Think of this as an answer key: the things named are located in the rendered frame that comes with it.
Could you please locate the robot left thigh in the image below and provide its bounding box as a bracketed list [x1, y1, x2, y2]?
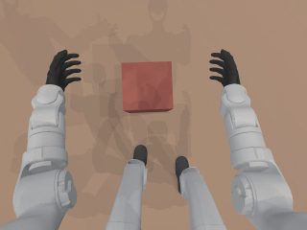
[105, 163, 148, 230]

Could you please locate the robot left hand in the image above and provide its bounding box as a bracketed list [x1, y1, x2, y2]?
[45, 49, 82, 92]

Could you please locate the carton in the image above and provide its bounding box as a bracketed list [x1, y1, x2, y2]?
[121, 61, 174, 113]

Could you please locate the right robot shin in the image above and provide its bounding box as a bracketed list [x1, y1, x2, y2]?
[180, 167, 203, 177]

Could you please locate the robot left forearm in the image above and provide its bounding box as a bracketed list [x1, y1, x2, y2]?
[12, 84, 68, 216]

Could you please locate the right robot upper arm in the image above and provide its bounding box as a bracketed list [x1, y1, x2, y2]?
[230, 172, 307, 230]

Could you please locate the robot right hand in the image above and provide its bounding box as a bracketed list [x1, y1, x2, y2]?
[209, 49, 241, 87]

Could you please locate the robot right forearm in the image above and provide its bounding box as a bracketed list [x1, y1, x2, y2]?
[219, 83, 294, 207]

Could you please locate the left robot upper arm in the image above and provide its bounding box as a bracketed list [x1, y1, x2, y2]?
[0, 169, 78, 230]

